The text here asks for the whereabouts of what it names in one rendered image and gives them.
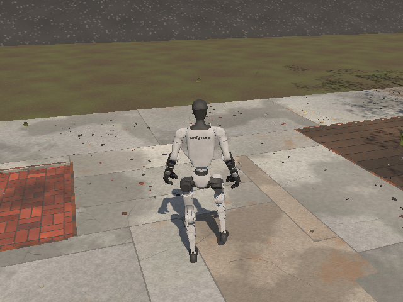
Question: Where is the right robot hand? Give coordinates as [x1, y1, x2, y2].
[226, 175, 241, 189]

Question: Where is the robot right forearm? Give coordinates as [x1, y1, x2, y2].
[225, 152, 239, 177]

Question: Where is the right robot foot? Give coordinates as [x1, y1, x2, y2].
[220, 230, 229, 242]

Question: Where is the robot right upper arm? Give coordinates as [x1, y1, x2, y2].
[213, 126, 231, 162]

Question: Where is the robot left upper arm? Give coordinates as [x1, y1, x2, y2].
[170, 127, 187, 162]

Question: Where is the robot left forearm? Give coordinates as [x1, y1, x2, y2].
[164, 153, 176, 175]

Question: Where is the left robot thigh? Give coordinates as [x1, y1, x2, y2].
[180, 176, 196, 224]

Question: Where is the left robot hand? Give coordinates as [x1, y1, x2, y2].
[163, 172, 178, 185]

